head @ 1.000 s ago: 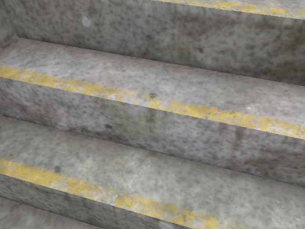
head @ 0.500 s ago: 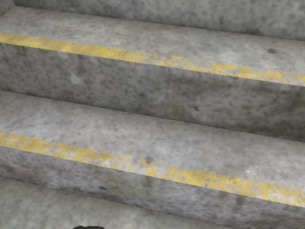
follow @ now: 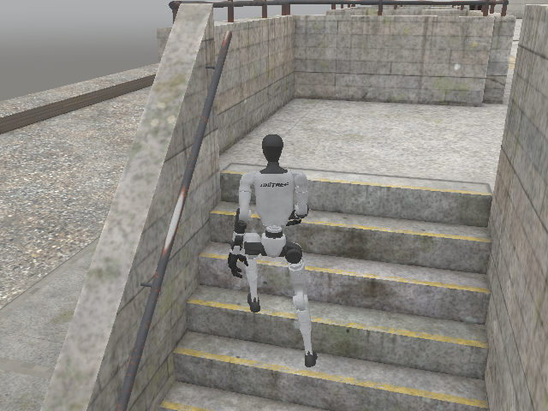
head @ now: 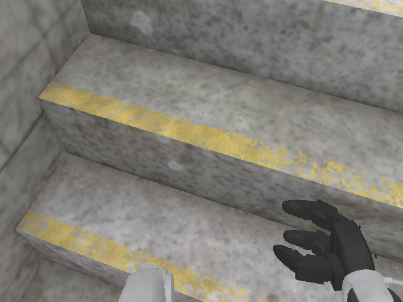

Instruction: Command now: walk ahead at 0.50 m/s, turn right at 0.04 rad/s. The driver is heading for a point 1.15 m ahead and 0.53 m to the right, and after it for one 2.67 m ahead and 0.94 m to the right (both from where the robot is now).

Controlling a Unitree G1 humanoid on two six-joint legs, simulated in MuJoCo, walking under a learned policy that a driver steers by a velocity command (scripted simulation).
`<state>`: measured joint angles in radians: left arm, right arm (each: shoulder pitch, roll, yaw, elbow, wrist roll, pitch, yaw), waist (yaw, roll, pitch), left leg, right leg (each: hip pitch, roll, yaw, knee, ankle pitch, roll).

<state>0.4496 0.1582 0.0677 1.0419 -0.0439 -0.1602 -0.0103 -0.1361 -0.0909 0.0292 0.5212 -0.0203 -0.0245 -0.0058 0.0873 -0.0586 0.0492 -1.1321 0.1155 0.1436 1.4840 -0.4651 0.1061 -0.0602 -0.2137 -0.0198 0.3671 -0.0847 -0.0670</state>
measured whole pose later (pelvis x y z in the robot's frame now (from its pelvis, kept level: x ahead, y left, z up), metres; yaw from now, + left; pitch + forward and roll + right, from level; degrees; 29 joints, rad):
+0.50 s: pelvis +0.23 +0.05 +0.21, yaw -10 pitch +11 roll -4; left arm -0.01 0.13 -0.06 0.83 0.01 0.12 -0.09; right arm 0.31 -0.20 0.02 1.09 -0.08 -0.08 0.13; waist 0.05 0.07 -0.20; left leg -0.14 0.09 0.35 0.17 -0.18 0.05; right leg -1.36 -0.06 -0.12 1.74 -0.31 -0.21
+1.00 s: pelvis +0.38 +0.03 +0.40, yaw -28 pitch +6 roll +2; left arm 0.30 0.24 0.02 0.76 0.03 -0.11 -0.03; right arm 0.03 -0.28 0.00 0.57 -0.02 -0.05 -0.04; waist 0.07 -0.05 -0.11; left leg -1.15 -0.10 -0.05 2.22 -0.71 -0.02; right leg -0.37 0.08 0.26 0.53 -0.25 -0.02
